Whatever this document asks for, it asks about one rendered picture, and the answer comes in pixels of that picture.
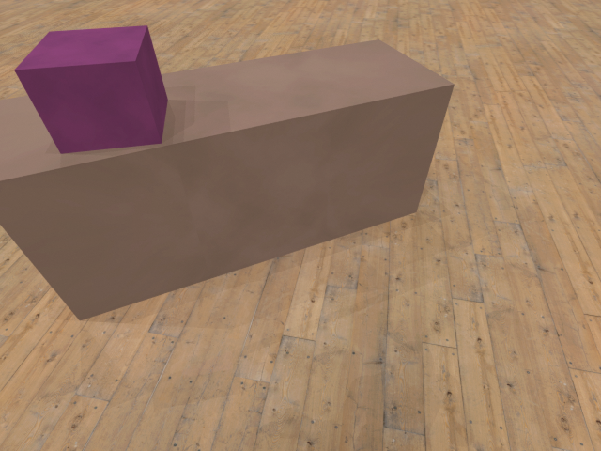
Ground carton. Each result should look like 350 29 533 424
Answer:
15 25 168 154

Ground pedestal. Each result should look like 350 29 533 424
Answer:
0 39 455 320

